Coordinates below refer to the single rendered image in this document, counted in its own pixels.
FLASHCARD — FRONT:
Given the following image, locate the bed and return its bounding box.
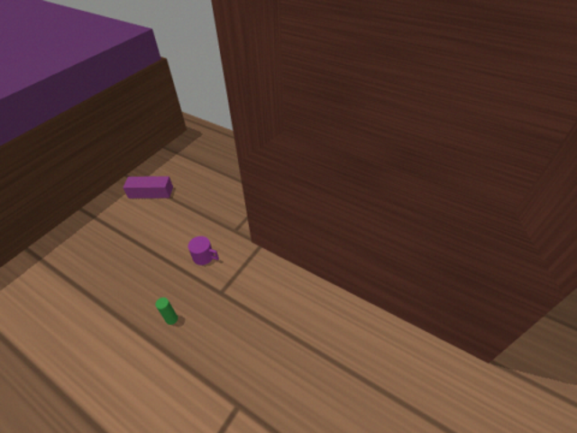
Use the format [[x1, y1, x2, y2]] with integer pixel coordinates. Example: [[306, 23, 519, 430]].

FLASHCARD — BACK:
[[0, 0, 187, 268]]

